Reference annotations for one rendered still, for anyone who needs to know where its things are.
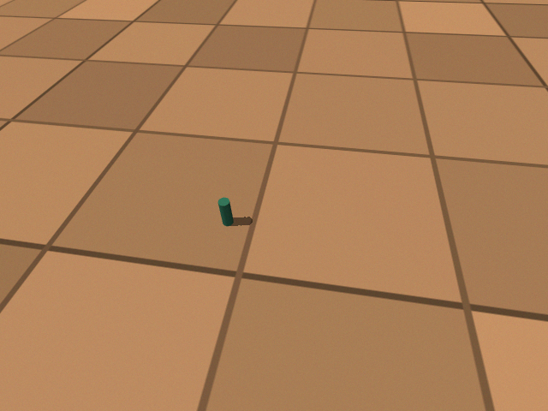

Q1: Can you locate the can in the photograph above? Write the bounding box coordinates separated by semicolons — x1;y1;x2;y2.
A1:
218;198;234;226

